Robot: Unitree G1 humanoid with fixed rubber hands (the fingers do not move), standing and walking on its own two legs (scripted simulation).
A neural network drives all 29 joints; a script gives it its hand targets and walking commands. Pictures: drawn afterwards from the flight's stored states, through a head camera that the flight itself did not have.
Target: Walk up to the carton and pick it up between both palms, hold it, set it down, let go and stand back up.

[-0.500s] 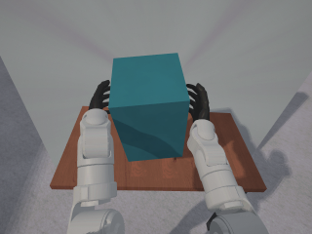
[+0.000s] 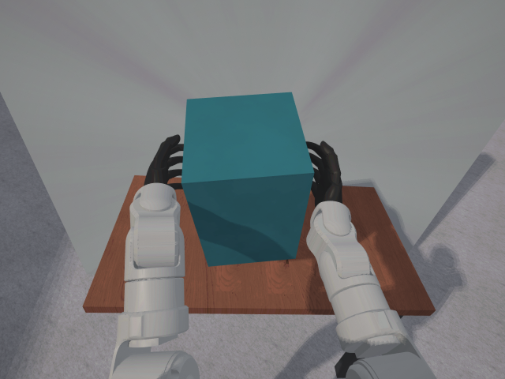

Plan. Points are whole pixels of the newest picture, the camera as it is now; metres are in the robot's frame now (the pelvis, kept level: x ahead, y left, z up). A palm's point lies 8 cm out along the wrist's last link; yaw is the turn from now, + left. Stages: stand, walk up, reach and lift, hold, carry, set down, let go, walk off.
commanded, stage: hold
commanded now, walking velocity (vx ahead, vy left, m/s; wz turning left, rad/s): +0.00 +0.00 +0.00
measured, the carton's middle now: (246, 186) +0.41 -0.01 +0.14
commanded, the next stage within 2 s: none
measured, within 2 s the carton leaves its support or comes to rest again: neither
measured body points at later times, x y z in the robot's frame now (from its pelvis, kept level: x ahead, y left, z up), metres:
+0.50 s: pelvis -0.01 -0.01 +0.00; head -0.04 +0.03 +0.45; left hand +0.37 +0.12 +0.18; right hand +0.36 -0.13 +0.18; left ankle +0.02 +0.13 -0.75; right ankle +0.03 -0.11 -0.75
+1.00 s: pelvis +0.00 -0.01 +0.00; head -0.03 +0.03 +0.44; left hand +0.37 +0.12 +0.18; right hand +0.36 -0.13 +0.18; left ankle +0.02 +0.13 -0.75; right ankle +0.03 -0.11 -0.75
